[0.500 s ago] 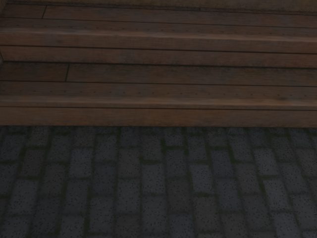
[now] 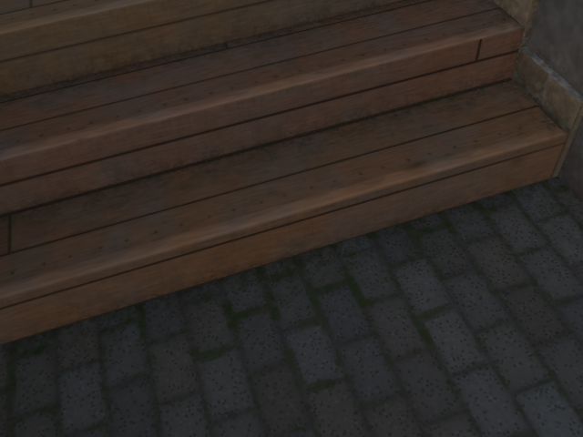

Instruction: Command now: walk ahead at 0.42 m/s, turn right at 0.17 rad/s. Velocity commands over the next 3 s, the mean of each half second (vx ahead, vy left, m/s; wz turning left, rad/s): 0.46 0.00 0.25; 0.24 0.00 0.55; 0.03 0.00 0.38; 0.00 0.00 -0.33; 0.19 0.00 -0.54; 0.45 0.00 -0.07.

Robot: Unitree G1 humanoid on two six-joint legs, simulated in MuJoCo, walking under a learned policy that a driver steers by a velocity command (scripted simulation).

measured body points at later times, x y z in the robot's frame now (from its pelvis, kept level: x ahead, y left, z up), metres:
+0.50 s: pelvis +0.27 +0.05 -0.01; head +0.31 +0.06 +0.44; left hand +0.39 +0.34 -0.10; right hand +0.42 -0.21 -0.11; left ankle +0.29 +0.12 -0.75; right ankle +0.34 -0.11 -0.67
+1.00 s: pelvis +0.47 +0.04 -0.01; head +0.52 +0.05 +0.44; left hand +0.48 +0.35 -0.10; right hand +0.75 -0.14 -0.11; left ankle +0.42 +0.16 -0.68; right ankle +0.59 -0.03 -0.75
